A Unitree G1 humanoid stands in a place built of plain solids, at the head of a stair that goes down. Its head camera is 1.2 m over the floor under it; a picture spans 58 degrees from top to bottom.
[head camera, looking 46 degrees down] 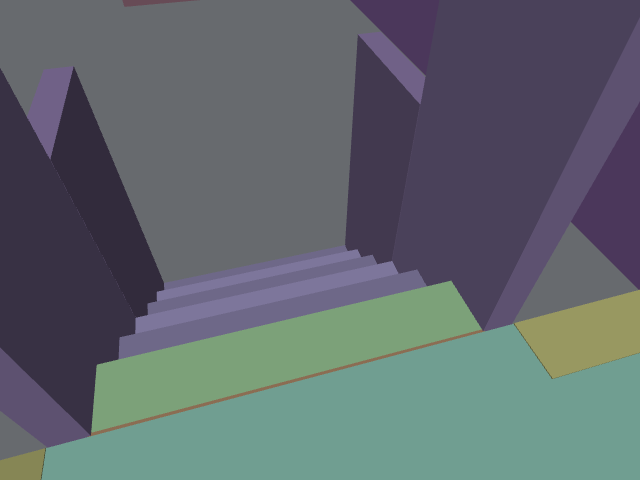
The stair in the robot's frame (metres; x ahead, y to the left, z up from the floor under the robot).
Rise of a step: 0.18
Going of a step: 0.22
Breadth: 1.20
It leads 16 degrees to the left of straight ahead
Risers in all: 6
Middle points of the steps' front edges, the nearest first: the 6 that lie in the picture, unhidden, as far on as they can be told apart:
0.80 0.11 0.00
1.01 0.16 -0.18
1.21 0.22 -0.37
1.42 0.28 -0.55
1.63 0.34 -0.73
1.84 0.40 -0.92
